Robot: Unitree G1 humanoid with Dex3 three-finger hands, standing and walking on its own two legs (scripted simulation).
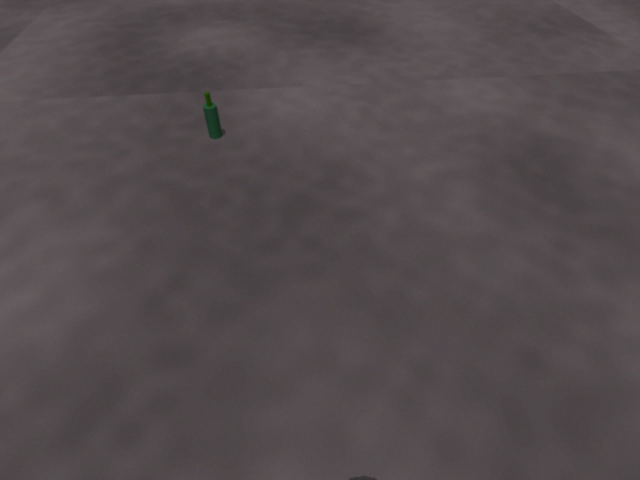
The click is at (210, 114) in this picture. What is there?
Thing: necked bottle
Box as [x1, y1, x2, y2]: [203, 92, 221, 138]
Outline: 205,92 206,102 203,105 203,109 209,135 212,138 217,138 221,136 221,131 216,106 214,103 210,101 208,92
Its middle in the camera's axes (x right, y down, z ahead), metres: -0.60 -0.70 +2.15
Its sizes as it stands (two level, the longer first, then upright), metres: 0.072 0.072 0.264
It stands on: the floor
